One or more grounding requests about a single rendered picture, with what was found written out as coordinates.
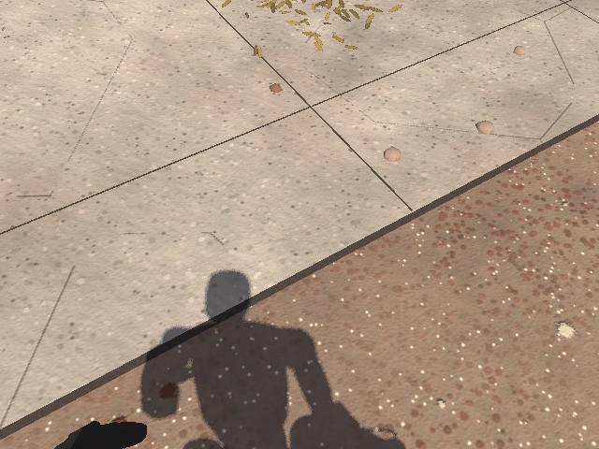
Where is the left robot hand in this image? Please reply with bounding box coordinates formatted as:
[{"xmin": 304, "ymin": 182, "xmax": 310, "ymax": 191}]
[{"xmin": 54, "ymin": 421, "xmax": 147, "ymax": 449}]

